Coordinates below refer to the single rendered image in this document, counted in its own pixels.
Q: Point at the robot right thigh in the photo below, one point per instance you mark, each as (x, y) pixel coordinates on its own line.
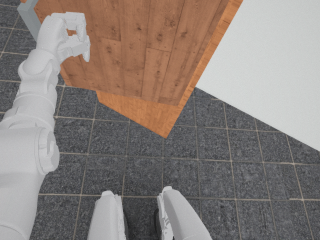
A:
(184, 221)

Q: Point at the robot right shin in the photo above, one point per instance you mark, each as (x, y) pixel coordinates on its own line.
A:
(167, 233)

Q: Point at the left robot forearm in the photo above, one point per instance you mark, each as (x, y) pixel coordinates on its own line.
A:
(35, 101)

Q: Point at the robot left upper arm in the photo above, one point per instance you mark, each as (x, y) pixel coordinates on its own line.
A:
(27, 155)

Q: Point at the robot left hand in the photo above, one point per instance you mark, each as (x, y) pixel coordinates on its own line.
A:
(53, 36)

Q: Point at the cupboard door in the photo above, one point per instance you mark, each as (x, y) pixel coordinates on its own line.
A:
(142, 49)

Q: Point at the handle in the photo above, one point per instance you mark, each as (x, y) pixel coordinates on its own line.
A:
(26, 11)

